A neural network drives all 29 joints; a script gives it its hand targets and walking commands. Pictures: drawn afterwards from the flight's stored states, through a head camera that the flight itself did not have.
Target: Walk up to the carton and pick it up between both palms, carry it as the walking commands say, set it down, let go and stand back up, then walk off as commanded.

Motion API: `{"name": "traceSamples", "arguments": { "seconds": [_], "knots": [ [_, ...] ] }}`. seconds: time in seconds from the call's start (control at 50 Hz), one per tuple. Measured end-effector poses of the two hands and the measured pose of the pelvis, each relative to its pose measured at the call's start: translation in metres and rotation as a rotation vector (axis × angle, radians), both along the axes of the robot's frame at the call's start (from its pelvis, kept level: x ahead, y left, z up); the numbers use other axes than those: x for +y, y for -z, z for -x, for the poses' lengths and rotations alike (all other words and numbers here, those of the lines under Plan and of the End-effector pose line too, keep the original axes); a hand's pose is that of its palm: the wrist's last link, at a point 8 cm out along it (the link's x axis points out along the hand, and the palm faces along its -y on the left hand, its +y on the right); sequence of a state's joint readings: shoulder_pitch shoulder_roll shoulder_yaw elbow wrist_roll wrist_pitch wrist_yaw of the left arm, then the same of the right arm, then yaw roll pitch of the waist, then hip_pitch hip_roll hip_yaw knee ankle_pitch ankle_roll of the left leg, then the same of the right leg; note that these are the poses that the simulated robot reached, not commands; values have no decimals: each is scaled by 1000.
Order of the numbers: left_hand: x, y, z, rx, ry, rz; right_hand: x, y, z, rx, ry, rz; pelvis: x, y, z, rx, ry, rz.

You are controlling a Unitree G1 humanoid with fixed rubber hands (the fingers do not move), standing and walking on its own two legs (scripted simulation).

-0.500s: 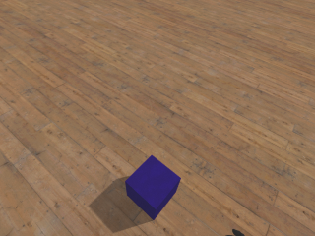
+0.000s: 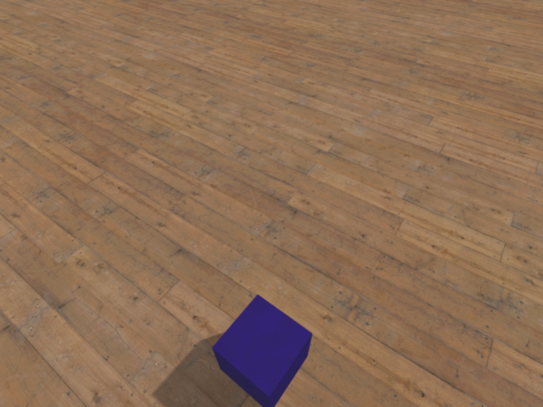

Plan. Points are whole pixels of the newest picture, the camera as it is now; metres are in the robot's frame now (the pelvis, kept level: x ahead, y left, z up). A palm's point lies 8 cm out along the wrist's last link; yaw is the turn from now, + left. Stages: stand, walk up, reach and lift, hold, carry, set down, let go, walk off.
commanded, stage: walk up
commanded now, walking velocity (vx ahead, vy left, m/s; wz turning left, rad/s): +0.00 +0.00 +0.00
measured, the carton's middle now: (263, 352) +0.44 +0.02 -0.67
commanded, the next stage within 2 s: none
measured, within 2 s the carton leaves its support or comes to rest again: neither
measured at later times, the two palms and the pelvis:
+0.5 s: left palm out of the picture +0.00 +0.25 -0.14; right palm out of the picture -0.02 -0.23 -0.14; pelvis -0.03 +0.00 +0.00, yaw +0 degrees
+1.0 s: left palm out of the picture -0.02 +0.24 -0.14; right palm out of the picture -0.07 -0.20 -0.14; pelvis -0.04 +0.02 +0.00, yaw +1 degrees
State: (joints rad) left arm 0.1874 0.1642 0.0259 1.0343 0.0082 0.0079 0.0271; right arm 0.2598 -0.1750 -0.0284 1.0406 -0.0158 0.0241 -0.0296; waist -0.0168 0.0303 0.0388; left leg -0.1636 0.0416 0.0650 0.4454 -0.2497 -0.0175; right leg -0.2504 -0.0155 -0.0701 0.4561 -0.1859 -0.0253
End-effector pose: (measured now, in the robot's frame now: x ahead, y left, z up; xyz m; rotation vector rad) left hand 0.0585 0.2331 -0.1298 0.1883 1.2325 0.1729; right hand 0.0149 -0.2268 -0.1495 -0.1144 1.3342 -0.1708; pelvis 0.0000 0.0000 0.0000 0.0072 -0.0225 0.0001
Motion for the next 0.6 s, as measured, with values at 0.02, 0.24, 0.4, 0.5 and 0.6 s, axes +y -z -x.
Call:
{"name": "traceSamples", "arguments": {
  "seconds": [0.02, 0.24, 0.4, 0.5, 0.6],
  "knots": [
    [0, 0, 1, 3, -4, -1, 0, -1, -2, -2, -3, -1, -1, -1, -1, 2, 0, 0],
    [17, 7, 12, 16, -35, -35, -19, -2, 7, 23, -3, 67, -1, 6, 10, 8, -9, -2],
    [24, 8, 36, 32, -28, -10, -10, -8, 36, 52, -20, 73, 9, 3, 27, 9, -11, 1],
    [18, 8, 59, 52, -40, -5, -6, -6, 37, 38, -13, 48, 5, 2, 30, -3, -7, -8],
    [15, 8, 88, 80, -70, -36, -15, 2, 19, 2, -26, 45, -1, 8, 38, -1, -18, -11]
  ]
}}
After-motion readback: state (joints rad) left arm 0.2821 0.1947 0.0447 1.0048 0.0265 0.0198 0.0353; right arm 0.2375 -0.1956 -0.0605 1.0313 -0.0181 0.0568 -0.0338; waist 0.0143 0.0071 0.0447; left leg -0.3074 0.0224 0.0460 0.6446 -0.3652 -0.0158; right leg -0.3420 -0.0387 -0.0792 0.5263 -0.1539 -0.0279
